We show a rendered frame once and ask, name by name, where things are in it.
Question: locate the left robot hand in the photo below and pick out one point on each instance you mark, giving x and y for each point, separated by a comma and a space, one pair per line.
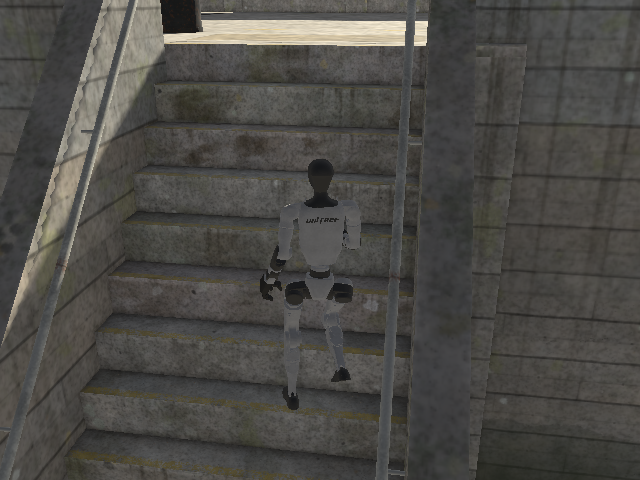
264, 288

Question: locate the robot right forearm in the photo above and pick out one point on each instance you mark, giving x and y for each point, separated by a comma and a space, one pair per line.
343, 244

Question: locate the left robot thigh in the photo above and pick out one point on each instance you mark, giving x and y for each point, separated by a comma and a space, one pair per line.
295, 293

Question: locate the right robot upper arm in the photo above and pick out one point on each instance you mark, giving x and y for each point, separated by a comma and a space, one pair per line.
353, 222

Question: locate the robot left forearm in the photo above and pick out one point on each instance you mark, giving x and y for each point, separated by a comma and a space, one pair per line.
275, 268

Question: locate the left robot upper arm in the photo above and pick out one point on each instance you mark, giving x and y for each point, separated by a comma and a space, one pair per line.
288, 214

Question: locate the left robot shin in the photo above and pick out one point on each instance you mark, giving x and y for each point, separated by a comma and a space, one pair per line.
291, 361

